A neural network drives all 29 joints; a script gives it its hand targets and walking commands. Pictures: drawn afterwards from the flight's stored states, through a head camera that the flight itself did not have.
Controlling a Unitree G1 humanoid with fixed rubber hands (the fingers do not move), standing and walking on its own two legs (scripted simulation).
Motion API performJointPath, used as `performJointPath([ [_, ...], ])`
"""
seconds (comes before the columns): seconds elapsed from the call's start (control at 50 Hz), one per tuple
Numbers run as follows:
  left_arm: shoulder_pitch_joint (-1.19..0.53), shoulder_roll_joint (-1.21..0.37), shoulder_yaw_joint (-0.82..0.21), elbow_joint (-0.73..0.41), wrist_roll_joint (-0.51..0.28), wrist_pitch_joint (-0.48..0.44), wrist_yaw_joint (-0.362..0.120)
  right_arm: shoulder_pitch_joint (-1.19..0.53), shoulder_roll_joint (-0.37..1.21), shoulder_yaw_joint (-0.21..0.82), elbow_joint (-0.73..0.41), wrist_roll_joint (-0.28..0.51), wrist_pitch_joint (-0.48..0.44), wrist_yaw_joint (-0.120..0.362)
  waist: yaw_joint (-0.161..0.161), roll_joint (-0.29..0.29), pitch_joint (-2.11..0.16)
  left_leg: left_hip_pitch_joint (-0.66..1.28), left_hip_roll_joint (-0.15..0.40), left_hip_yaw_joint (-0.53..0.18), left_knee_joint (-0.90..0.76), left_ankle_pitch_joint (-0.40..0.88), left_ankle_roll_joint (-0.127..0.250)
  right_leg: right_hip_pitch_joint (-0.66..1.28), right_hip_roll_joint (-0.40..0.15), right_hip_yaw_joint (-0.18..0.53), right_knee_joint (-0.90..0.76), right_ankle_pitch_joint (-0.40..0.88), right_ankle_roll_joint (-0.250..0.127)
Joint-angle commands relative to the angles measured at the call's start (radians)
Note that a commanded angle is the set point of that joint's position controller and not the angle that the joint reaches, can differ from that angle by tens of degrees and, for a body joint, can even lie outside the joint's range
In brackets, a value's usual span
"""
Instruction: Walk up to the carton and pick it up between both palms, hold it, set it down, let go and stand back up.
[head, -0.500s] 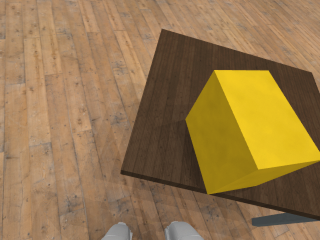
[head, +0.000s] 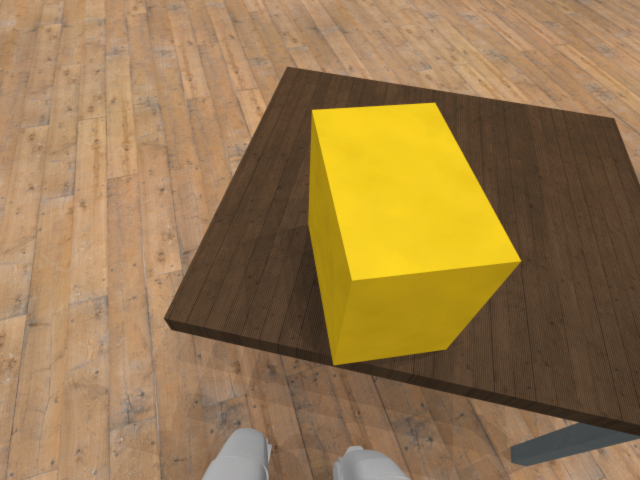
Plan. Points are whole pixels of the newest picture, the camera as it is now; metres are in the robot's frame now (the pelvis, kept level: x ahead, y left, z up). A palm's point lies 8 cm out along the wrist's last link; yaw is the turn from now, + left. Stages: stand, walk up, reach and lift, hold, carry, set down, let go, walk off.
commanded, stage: walk up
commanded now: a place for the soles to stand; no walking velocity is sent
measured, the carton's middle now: (383, 237) +0.46 -0.05 -0.01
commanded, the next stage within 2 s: none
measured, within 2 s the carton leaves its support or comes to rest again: neither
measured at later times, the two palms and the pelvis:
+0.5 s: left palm out of the picture +0.01 +0.34 -0.07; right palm out of the picture +0.07 -0.29 -0.10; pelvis -0.01 +0.01 +0.02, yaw +1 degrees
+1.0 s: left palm out of the picture +0.05 +0.36 -0.10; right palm out of the picture +0.06 -0.27 -0.08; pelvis -0.01 +0.04 +0.01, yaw -1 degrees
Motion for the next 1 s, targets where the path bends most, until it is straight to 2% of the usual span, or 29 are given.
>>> performJointPath([
  [0.0, 0.035, 0.249, 0.089, -0.069, 0.038, -0.064, 0.029, -0.019, -0.305, -0.087, -0.003, 0.011, -0.002, 0.030, 0.005, -0.001, -0.100, -0.189, 0.036, 0.044, 0.014, 0.057, 0.031, 0.159, -0.186, 0.492, -0.674, -0.097, 0.061],
  [0.02, 0.070, 0.243, 0.088, -0.054, 0.038, -0.068, 0.033, -0.043, -0.292, -0.082, -0.004, 0.010, -0.002, 0.037, 0.019, -0.003, -0.137, -0.197, 0.044, 0.042, -0.002, 0.063, 0.030, 0.217, -0.187, 0.481, -0.680, -0.092, 0.074],
  [0.08, 0.101, 0.249, 0.084, -0.044, 0.028, -0.090, 0.048, -0.034, -0.295, -0.084, 0.001, 0.008, 0.005, 0.051, 0.011, 0.009, -0.226, -0.193, 0.040, 0.008, -0.075, 0.066, 0.023, 0.339, -0.203, 0.495, -0.659, -0.050, 0.052],
  [0.16, 0.134, 0.241, 0.074, -0.045, 0.021, -0.103, 0.058, -0.026, -0.281, -0.081, -0.001, 0.011, 0.009, 0.059, 0.003, -0.042, -0.254, -0.185, 0.031, 0.019, -0.124, 0.070, 0.025, 0.392, -0.187, 0.452, -0.614, 0.257, 0.091],
  [0.2, 0.158, 0.228, 0.066, -0.038, 0.021, -0.104, 0.059, -0.028, -0.269, -0.073, -0.010, 0.011, 0.012, 0.059, 0.009, -0.038, -0.292, -0.189, 0.033, 0.025, -0.136, 0.062, 0.027, 0.436, -0.192, 0.422, -0.569, 0.368, 0.075],
  [0.26, 0.137, 0.238, 0.068, -0.054, 0.021, -0.103, 0.060, -0.016, -0.271, -0.075, -0.006, 0.014, 0.017, 0.058, -0.002, -0.040, -0.308, -0.170, 0.030, 0.027, -0.161, 0.055, 0.030, 0.422, -0.209, 0.450, -0.590, 0.294, 0.080],
  [0.3, 0.134, 0.238, 0.064, -0.059, 0.026, -0.103, 0.058, -0.015, -0.262, -0.075, -0.009, 0.010, 0.019, 0.060, -0.004, -0.015, -0.305, -0.172, 0.042, 0.026, -0.173, 0.060, 0.035, 0.409, -0.236, 0.472, -0.579, 0.289, 0.060],
  [0.36, 0.111, 0.250, 0.062, -0.055, 0.032, -0.103, 0.053, -0.024, -0.287, -0.084, -0.013, 0.008, 0.018, 0.058, 0.000, 0.008, -0.283, -0.138, 0.045, 0.022, -0.205, 0.033, 0.030, 0.338, -0.250, 0.501, -0.601, 0.115, 0.004],
  [0.4, 0.095, 0.253, 0.061, -0.062, 0.036, -0.100, 0.050, -0.025, -0.276, -0.078, -0.014, 0.004, 0.010, 0.059, -0.007, 0.001, -0.273, -0.111, 0.050, 0.031, -0.254, -0.004, 0.030, 0.281, -0.260, 0.504, -0.580, 0.105, -0.054],
  [0.46, 0.048, 0.247, 0.046, -0.076, 0.037, -0.089, 0.039, 0.021, -0.260, -0.076, -0.013, 0.002, -0.009, 0.054, -0.033, -0.021, -0.288, -0.002, 0.032, 0.062, -0.332, -0.019, 0.050, 0.179, -0.284, 0.463, -0.501, 0.260, -0.132],
  [0.5, -0.039, 0.233, 0.036, -0.100, 0.030, -0.079, 0.028, 0.120, -0.238, -0.075, 0.018, -0.004, -0.031, 0.055, -0.098, -0.002, -0.320, 0.223, 0.020, 0.100, -0.497, 0.094, 0.071, 0.033, -0.258, 0.343, -0.403, 0.298, -0.163],
  [0.52, -0.071, 0.220, 0.023, -0.098, 0.031, -0.072, 0.021, 0.178, -0.229, -0.078, 0.041, -0.007, -0.042, 0.056, -0.128, 0.015, -0.335, 0.353, 0.005, 0.140, -0.619, 0.193, 0.080, -0.042, -0.215, 0.240, -0.324, 0.313, -0.129],
  [0.54, -0.060, 0.170, 0.009, -0.089, 0.023, -0.070, 0.022, 0.206, -0.235, -0.080, 0.041, -0.013, -0.047, 0.050, -0.142, 0.061, -0.346, 0.435, 0.038, 0.057, -0.701, 0.232, 0.104, -0.096, -0.164, 0.177, -0.200, 0.287, -0.077],
  [0.56, -0.032, 0.117, -0.001, -0.094, 0.013, -0.067, 0.024, 0.177, -0.296, -0.093, 0.030, -0.030, -0.048, 0.046, -0.133, 0.241, -0.352, 0.464, 0.187, -0.236, -0.768, 0.193, 0.160, -0.218, -0.022, 0.085, 0.002, 0.094, -0.029],
  [0.58, 0.002, 0.146, 0.016, -0.077, 0.031, -0.055, 0.030, 0.115, -0.358, -0.096, -0.012, -0.017, -0.047, 0.050, -0.093, 0.263, -0.283, 0.274, 0.361, -0.526, -0.890, -0.049, 0.234, -0.247, 0.049, 0.029, 0.110, -0.142, 0.012],
  [0.6, 0.018, 0.218, 0.043, -0.056, 0.035, -0.048, 0.032, 0.051, -0.367, -0.095, -0.033, -0.012, -0.049, 0.051, -0.082, 0.218, -0.246, 0.148, 0.385, -0.593, -0.915, -0.204, 0.274, -0.182, 0.016, 0.095, 0.181, -0.162, 0.012],
  [0.64, 0.058, 0.209, 0.041, -0.042, 0.029, -0.047, 0.020, -0.039, -0.322, -0.082, -0.048, -0.019, -0.053, 0.043, -0.047, 0.191, -0.154, 0.135, 0.332, -0.476, -0.893, -0.248, 0.268, -0.232, -0.013, 0.095, 0.208, -0.066, 0.012],
  [0.66, 0.096, 0.204, 0.042, -0.018, 0.021, -0.048, 0.019, -0.045, -0.306, -0.080, -0.053, -0.016, -0.055, 0.046, -0.039, 0.236, -0.175, 0.142, 0.283, -0.424, -0.869, -0.265, 0.246, -0.204, -0.034, 0.096, 0.182, -0.040, 0.010],
  [0.7, 0.105, 0.210, 0.042, -0.003, 0.028, -0.057, 0.015, -0.017, -0.291, -0.074, -0.051, -0.021, -0.060, 0.061, -0.057, 0.258, -0.207, 0.201, 0.226, -0.375, -0.851, -0.256, 0.214, -0.185, -0.043, 0.045, 0.105, -0.014, 0.019],
  [0.72, 0.089, 0.205, 0.045, -0.003, 0.034, -0.058, 0.014, 0.033, -0.304, -0.080, -0.046, -0.021, -0.058, 0.062, -0.082, 0.251, -0.226, 0.238, 0.231, -0.365, -0.847, -0.253, 0.213, -0.191, -0.036, 0.018, 0.084, -0.016, 0.020],
  [0.78, 0.084, 0.201, 0.041, -0.011, 0.030, -0.069, 0.019, 0.024, -0.308, -0.084, -0.060, -0.026, -0.051, 0.071, -0.088, 0.287, -0.246, 0.246, 0.260, -0.371, -0.832, -0.257, 0.232, -0.167, -0.069, -0.021, -0.005, -0.042, 0.019],
  [0.82, 0.078, 0.204, 0.039, -0.014, 0.034, -0.077, 0.019, -0.012, -0.309, -0.083, -0.069, -0.024, -0.048, 0.073, -0.076, 0.296, -0.227, 0.182, 0.267, -0.342, -0.805, -0.162, 0.245, -0.109, -0.082, -0.045, -0.063, -0.047, 0.014],
  [0.84, 0.080, 0.193, 0.038, -0.019, 0.032, -0.084, 0.018, -0.008, -0.304, -0.082, -0.066, -0.023, -0.046, 0.075, -0.078, 0.262, -0.252, 0.197, 0.262, -0.313, -0.774, -0.099, 0.245, -0.068, -0.085, -0.057, -0.155, -0.051, 0.002],
  [0.88, 0.154, 0.187, 0.039, 0.004, 0.039, -0.101, 0.019, -0.075, -0.286, -0.069, -0.072, -0.022, -0.036, 0.081, -0.022, 0.259, -0.309, 0.079, 0.200, -0.174, -0.665, -0.004, 0.194, 0.168, -0.065, -0.088, -0.347, 0.060, -0.015],
  [0.9, 0.179, 0.179, 0.041, 0.020, 0.039, -0.105, 0.024, -0.087, -0.264, -0.063, -0.069, -0.021, -0.029, 0.081, 0.002, 0.206, -0.313, 0.045, 0.161, -0.126, -0.564, 0.039, 0.162, 0.235, -0.044, -0.058, -0.426, 0.080, -0.030],
  [0.92, 0.210, 0.227, 0.058, 0.027, 0.054, -0.108, 0.030, -0.094, -0.222, -0.052, -0.084, -0.013, -0.023, 0.077, 0.011, 0.075, -0.304, -0.079, 0.077, -0.068, -0.385, -0.010, 0.107, 0.288, -0.120, 0.176, -0.479, 0.020, -0.054],
  [0.94, 0.119, 0.274, 0.052, -0.010, 0.052, -0.112, 0.030, -0.079, -0.195, -0.041, -0.087, 0.005, -0.019, 0.071, -0.024, -0.041, -0.246, -0.174, -0.025, 0.064, -0.243, -0.096, 0.051, 0.228, -0.285, 0.515, -0.600, -0.047, -0.127],
  [0.96, 0.038, 0.288, 0.052, -0.034, 0.044, -0.114, 0.033, -0.093, -0.234, -0.054, -0.069, 0.004, -0.019, 0.064, -0.040, 0.040, -0.200, -0.151, -0.005, 0.023, -0.209, -0.145, 0.048, 0.095, -0.349, 0.623, -0.631, -0.113, -0.185],
  [0.98, 0.011, 0.283, 0.038, -0.041, 0.042, -0.118, 0.036, -0.087, -0.250, -0.066, -0.061, 0.007, -0.021, 0.069, -0.055, 0.048, -0.158, -0.081, 0.017, 0.013, -0.215, -0.152, 0.048, 0.011, -0.364, 0.623, -0.629, -0.100, -0.204],
])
